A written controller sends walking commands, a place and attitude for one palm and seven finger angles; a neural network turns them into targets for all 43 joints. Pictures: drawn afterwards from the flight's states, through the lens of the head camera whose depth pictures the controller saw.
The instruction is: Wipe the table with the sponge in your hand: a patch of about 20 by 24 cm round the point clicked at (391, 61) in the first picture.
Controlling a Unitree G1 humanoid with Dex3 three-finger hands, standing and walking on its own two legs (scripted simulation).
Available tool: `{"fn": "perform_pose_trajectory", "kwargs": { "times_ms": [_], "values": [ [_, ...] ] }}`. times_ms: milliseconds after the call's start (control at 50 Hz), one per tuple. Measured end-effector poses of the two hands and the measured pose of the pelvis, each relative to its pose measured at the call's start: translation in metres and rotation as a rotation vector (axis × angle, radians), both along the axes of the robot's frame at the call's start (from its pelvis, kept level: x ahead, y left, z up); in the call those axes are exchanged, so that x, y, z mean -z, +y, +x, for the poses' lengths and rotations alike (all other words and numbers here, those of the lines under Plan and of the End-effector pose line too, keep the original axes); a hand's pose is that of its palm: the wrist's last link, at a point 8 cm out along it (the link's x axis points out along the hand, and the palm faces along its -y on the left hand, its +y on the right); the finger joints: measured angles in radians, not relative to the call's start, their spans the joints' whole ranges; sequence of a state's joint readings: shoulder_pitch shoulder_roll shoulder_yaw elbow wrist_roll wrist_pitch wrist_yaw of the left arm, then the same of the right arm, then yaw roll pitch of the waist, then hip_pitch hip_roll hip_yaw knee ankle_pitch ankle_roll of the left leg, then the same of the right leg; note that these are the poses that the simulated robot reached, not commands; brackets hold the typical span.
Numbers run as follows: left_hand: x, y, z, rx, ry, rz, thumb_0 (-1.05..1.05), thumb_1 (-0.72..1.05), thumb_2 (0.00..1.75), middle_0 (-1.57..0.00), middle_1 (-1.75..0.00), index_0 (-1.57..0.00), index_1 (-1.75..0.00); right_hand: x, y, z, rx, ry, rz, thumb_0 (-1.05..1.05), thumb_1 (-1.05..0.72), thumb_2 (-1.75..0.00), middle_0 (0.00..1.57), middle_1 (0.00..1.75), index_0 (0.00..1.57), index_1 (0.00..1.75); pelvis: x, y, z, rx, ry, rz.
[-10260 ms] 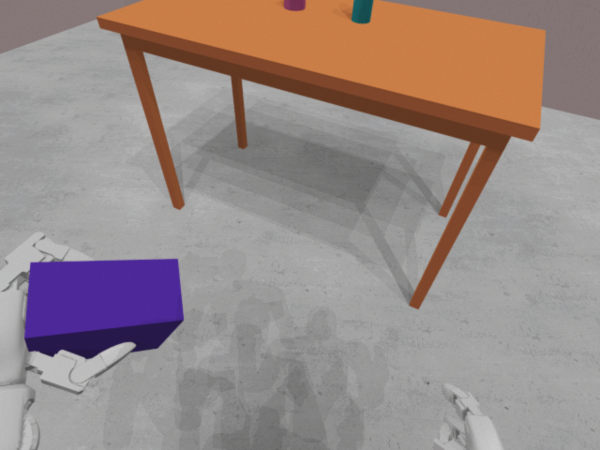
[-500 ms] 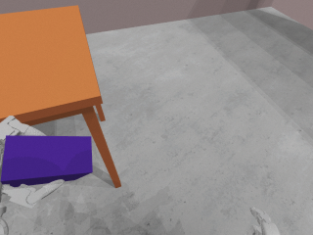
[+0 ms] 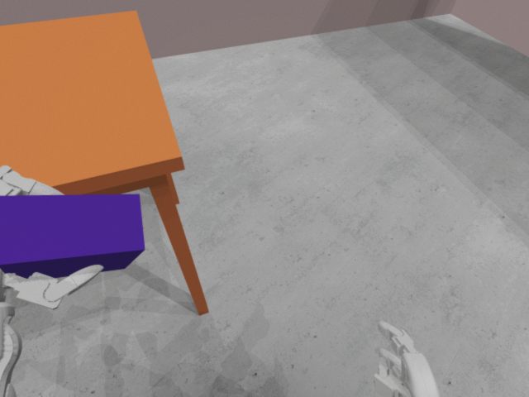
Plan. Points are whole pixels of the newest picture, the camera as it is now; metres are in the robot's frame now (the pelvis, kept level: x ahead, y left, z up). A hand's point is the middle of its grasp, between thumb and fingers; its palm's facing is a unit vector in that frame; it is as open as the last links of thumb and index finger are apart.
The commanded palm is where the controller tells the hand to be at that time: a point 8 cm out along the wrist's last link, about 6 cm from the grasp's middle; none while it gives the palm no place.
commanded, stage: come to a stop and stand still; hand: left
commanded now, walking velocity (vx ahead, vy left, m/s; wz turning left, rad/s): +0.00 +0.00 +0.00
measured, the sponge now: (94, 238) +0.25 +0.23 +0.15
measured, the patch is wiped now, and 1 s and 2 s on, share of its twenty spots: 0.00 0.00 0.00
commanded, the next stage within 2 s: look again from close up in 0.64 s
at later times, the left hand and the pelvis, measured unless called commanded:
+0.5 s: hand (69, 232) +0.26 +0.26 +0.16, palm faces +0.38 -0.86 -0.35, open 10.6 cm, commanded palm +0.19 +0.29 +0.18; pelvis +0.03 +0.01 +0.01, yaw +0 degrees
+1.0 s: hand (58, 241) +0.24 +0.26 +0.16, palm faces +0.41 -0.84 -0.35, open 10.6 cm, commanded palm +0.19 +0.29 +0.18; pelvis +0.03 +0.01 +0.01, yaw +1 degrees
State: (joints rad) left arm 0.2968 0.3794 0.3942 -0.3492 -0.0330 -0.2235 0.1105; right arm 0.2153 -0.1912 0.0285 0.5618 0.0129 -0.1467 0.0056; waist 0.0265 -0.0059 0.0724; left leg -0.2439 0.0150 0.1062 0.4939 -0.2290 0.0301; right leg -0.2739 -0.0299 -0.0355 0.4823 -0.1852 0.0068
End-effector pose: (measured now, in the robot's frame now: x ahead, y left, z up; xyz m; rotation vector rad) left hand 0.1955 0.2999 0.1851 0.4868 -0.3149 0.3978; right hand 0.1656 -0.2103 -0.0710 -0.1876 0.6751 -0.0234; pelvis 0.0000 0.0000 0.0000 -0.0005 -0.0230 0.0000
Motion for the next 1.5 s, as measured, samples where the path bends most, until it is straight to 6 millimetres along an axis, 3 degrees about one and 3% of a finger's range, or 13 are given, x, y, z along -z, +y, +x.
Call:
{"fn": "perform_pose_trajectory", "kwargs": {
  "times_ms": [80,200,340,460,580,1260,1500],
  "values": [
    [0.017,-0.016,-0.010,0.096,0.074,-0.017,-0.01,-0.53,1.01,-0.67,-1.37,-0.68,-1.36,-0.006,-0.004,-0.005,0.025,0.000,-0.033,0.01,-0.90,-0.90,0.21,0.30,0.20,0.30,0.000,0.005,0.003,0.003,0.003,0.001],
    [0.020,0.001,-0.013,0.034,0.060,-0.027,-0.01,-0.53,1.01,-0.67,-1.37,-0.68,-1.36,-0.009,-0.002,0.001,-0.001,0.020,-0.081,0.01,-0.90,-0.90,0.21,0.30,0.20,0.30,-0.002,0.005,0.009,-0.008,0.000,-0.008],
    [0.009,0.003,0.001,0.003,-0.026,-0.076,-0.01,-0.53,1.01,-0.67,-1.37,-0.68,-1.36,-0.018,0.008,0.026,-0.040,-0.016,-0.081,0.01,-0.90,-0.90,0.21,0.30,0.20,0.30,-0.005,0.007,0.021,-0.010,0.009,-0.018],
    [0.014,-0.003,0.018,0.048,0.028,-0.076,-0.01,-0.53,1.01,-0.67,-1.37,-0.68,-1.36,-0.024,0.015,0.046,-0.034,-0.045,-0.062,0.01,-0.90,-0.90,0.21,0.30,0.20,0.30,-0.006,0.008,0.031,-0.007,0.025,-0.021],
    [0.016,0.000,0.022,0.048,0.078,-0.058,-0.01,-0.53,1.01,-0.67,-1.37,-0.68,-1.36,-0.023,0.015,0.054,-0.027,-0.029,-0.065,0.01,-0.90,-0.90,0.21,0.30,0.20,0.30,-0.007,0.009,0.037,-0.010,0.034,-0.023],
    [0.014,0.002,0.000,-0.002,0.080,-0.070,-0.01,-0.53,1.01,-0.67,-1.37,-0.69,-1.36,-0.012,0.005,0.031,0.004,0.040,-0.083,0.01,-0.90,-0.90,0.21,0.30,0.20,0.30,-0.007,0.010,0.029,-0.027,0.023,-0.025],
    [0.018,0.011,0.013,0.028,0.073,-0.045,-0.01,-0.53,1.01,-0.67,-1.37,-0.69,-1.36,-0.007,0.001,0.037,0.042,0.032,-0.104,0.01,-0.90,-0.90,0.21,0.30,0.20,0.30,0.001,0.024,0.038,-0.023,0.026,-0.024]
  ]
}}
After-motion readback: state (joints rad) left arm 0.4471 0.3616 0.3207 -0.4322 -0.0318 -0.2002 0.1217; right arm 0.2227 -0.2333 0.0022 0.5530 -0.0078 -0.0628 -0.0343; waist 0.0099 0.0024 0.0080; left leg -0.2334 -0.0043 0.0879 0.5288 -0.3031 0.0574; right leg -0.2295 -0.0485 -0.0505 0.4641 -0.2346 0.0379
